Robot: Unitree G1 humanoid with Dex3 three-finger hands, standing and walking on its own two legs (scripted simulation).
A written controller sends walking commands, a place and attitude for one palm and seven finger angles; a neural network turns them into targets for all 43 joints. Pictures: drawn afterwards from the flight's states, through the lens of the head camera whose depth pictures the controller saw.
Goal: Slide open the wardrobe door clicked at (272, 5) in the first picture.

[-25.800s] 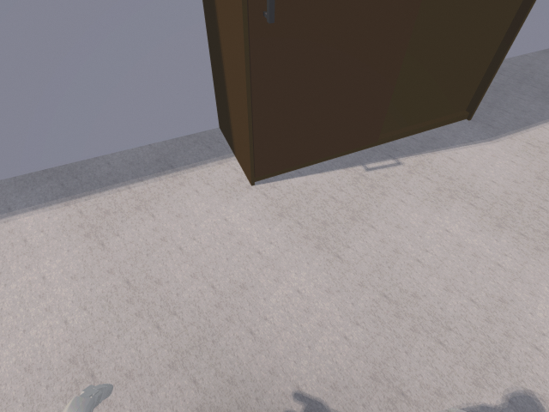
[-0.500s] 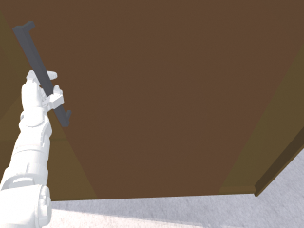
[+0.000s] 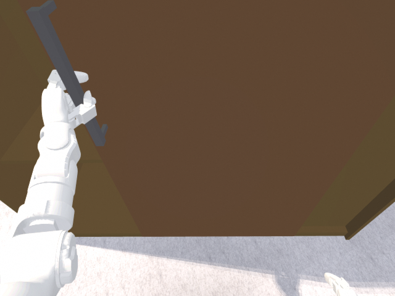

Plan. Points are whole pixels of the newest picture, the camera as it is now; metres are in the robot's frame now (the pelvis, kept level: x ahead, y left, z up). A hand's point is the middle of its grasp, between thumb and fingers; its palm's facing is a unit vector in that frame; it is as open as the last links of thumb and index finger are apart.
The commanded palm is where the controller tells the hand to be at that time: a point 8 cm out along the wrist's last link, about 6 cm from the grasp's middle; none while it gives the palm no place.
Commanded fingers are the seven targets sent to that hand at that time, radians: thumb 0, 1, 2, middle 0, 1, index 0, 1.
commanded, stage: stop walking and hold the door there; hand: left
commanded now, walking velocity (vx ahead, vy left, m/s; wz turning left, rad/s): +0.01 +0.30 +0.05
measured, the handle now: (79, 86) +0.48 +0.26 +0.20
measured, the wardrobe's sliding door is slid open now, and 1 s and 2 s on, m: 0.46 0.46 0.46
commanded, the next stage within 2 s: loosen the grip on the handle in 1.50 s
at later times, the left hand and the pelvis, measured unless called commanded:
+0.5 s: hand (85, 108) +0.43 +0.23 +0.18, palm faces +0.16 -0.97 -0.16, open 5.8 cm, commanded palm +0.40 +0.28 +0.16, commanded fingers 0.00 0.90 0.90 -0.45 -1.40 -0.45 -1.40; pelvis -0.04 +0.08 +0.01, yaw -4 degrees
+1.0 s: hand (87, 107) +0.43 +0.23 +0.18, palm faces +0.23 -0.96 -0.15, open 5.8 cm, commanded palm +0.40 +0.28 +0.16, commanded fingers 0.00 0.90 0.90 -0.45 -1.40 -0.45 -1.40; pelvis -0.04 +0.05 +0.01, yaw -5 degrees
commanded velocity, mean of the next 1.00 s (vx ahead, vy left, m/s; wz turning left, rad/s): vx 0.04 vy -0.02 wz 0.00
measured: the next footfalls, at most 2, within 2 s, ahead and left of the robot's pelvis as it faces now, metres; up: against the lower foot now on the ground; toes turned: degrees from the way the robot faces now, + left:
right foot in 0.52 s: -0.03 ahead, -0.03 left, +0.00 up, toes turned -8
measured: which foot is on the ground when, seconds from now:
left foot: down 0.00-1.00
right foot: down 0.00-0.14, up 0.16-0.50, down 0.52-1.00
